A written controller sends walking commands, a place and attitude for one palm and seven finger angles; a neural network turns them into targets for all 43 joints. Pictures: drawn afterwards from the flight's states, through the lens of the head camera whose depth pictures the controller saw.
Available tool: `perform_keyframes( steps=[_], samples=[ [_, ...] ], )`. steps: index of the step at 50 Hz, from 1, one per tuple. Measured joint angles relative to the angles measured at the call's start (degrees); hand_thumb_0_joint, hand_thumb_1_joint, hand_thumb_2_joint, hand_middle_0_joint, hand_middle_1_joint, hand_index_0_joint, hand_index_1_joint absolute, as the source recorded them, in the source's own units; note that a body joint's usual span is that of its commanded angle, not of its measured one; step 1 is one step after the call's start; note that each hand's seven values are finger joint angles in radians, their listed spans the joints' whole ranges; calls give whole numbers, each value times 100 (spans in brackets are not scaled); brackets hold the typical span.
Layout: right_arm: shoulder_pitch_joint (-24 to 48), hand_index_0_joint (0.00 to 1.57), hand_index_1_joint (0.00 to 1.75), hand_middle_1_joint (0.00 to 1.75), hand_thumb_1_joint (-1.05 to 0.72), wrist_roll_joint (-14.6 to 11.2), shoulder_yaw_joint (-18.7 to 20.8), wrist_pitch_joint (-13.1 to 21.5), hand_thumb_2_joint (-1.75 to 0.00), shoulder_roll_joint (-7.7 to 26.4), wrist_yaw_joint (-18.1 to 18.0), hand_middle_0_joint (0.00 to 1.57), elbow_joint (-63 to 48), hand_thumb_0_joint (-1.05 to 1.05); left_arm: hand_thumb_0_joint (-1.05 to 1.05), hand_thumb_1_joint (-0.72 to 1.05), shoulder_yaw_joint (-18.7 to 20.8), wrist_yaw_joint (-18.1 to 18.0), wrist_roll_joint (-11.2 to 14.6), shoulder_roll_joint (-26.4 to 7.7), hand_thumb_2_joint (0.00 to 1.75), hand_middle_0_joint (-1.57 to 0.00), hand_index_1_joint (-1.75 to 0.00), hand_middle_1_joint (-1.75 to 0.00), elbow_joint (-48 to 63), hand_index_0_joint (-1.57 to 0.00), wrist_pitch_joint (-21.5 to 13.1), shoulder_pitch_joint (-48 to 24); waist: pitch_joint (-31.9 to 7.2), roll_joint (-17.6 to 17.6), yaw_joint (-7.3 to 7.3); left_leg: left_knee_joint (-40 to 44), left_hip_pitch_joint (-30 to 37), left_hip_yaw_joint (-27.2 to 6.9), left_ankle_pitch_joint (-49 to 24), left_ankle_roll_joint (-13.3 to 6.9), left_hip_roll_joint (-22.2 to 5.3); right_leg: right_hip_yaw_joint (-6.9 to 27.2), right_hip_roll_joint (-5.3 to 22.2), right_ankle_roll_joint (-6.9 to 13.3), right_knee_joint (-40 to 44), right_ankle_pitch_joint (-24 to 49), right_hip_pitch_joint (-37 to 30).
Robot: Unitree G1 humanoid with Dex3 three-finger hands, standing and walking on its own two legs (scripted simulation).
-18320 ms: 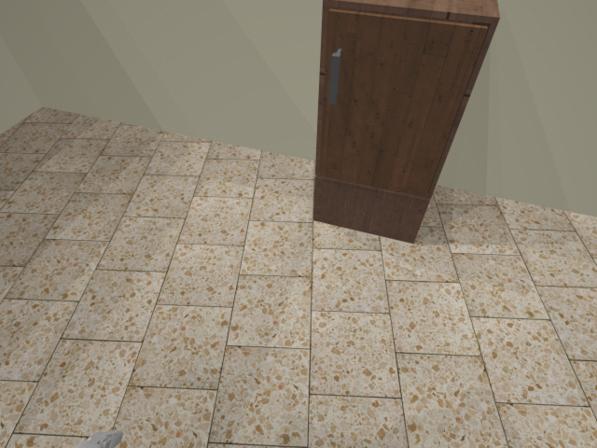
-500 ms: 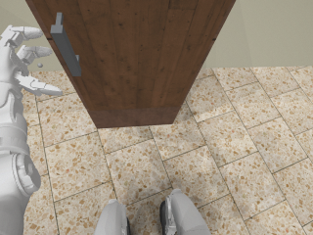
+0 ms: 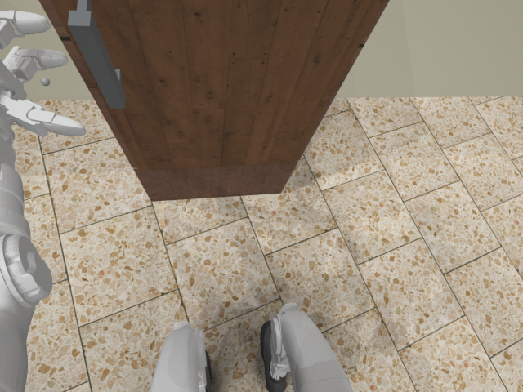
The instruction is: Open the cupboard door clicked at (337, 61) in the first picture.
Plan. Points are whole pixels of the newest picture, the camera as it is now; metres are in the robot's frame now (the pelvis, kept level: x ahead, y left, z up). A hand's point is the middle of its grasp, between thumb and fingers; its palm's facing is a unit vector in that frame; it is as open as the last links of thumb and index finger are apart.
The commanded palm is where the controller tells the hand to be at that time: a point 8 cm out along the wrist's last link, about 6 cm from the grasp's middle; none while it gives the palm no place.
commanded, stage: move the hooked fingers beside the handle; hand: left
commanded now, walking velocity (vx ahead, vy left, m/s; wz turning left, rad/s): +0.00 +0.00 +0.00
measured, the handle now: (102, 54) +0.57 +0.18 +0.06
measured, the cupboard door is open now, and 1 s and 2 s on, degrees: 0 0 0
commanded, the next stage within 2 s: slide the fingers in behind the handle in 0.42 s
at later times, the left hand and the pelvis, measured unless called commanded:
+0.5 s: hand (44, 84) +0.52 +0.24 +0.07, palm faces +0.02 -1.00 -0.03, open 14.0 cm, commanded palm +0.50 +0.27 +0.06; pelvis +0.01 -0.01 +0.01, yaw +0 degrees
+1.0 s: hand (78, 83) +0.52 +0.20 +0.07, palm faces +0.00 -1.00 -0.02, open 14.0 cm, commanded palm +0.50 +0.24 +0.06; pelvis +0.01 -0.01 +0.01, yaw +0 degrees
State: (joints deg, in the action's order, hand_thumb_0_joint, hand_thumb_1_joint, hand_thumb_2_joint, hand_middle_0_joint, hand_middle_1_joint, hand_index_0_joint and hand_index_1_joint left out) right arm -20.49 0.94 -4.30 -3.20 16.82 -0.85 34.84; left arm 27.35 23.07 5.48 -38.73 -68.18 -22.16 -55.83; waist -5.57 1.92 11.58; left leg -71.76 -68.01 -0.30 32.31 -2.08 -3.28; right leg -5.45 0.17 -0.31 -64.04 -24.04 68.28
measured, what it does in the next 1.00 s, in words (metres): stands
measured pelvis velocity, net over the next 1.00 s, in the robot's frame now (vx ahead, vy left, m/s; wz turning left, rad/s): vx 0.01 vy -0.01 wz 0.01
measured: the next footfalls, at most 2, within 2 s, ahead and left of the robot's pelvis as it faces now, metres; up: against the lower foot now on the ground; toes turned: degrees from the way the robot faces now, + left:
none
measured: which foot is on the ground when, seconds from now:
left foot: down 0.00-1.00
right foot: down 0.00-1.00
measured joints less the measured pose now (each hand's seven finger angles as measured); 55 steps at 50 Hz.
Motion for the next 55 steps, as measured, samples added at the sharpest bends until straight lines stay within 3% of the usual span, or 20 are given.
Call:
perform_keyframes(
  steps=[14,32,38,55],
  samples=[
    [-132,21,30,30,-91,-7,28,-162,-90,-161,117,21,-79,1,-1,-50,100,-239,-1,346,30,-30,-120,-120,448,-30,4,544,-63,60,-56,309,414,119,15,9,-50,116,-68,-9,253,3,-331],
    [114,21,30,30,-91,-47,128,-94,-90,-4,20,21,-49,0,-1,-50,-122,11,194,390,30,-30,-120,-120,311,-30,-161,555,-55,-20,-202,292,488,17,6,69,-11,23,-30,52,185,-61,-427],
    [146,21,30,30,-91,-37,135,-81,-90,-26,30,21,-27,0,-1,-50,-228,-159,157,617,30,-30,-120,-120,375,-30,-132,531,-73,-21,-204,290,471,7,-16,73,2,15,-18,56,177,-50,-413],
    [-55,21,30,30,-91,0,82,-39,-90,-173,108,21,1,1,-1,-50,-274,-609,27,850,30,-30,-120,-120,293,-30,-220,507,-90,52,-132,350,552,109,-46,66,0,119,-26,54,163,-24,-420]
  ],
)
